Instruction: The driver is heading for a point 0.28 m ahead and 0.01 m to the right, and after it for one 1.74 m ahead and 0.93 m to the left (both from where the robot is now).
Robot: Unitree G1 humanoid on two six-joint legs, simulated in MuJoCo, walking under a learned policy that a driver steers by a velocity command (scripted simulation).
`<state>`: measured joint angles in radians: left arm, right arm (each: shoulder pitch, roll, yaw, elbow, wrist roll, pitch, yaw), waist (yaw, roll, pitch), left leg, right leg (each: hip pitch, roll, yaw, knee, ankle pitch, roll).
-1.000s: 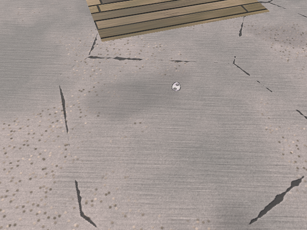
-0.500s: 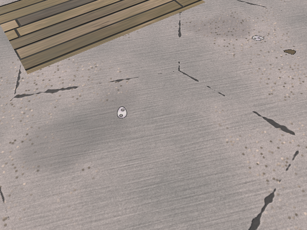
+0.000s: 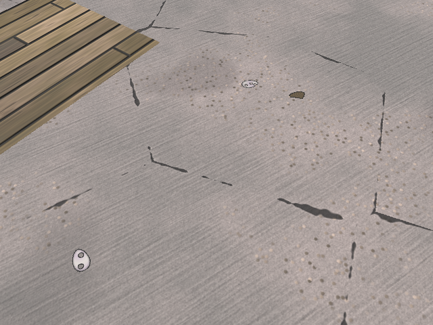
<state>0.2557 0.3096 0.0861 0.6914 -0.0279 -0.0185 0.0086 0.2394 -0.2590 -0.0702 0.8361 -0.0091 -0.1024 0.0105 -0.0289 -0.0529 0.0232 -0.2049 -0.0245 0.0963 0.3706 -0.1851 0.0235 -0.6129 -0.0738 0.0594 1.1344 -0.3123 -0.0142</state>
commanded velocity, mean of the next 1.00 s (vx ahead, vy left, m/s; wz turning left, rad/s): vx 0.16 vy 0.00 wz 0.22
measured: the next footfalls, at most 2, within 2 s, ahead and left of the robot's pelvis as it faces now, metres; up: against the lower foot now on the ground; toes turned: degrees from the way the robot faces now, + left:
right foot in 0.26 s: +0.30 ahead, -0.17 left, +0.00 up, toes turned -6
left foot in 0.68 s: +0.26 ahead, +0.08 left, +0.00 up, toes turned +12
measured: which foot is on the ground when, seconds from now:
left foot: down 0.00-0.28, up 0.30-0.66, down 0.68-1.00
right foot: up 0.00-0.24, down 0.26-0.68, up 0.70-1.00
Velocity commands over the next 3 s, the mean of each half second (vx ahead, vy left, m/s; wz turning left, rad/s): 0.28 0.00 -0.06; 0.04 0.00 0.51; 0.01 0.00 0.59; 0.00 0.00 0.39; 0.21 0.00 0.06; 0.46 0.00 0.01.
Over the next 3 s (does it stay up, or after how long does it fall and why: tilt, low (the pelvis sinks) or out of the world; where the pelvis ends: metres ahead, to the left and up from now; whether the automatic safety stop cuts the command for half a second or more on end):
stays up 0.52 0.23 0.00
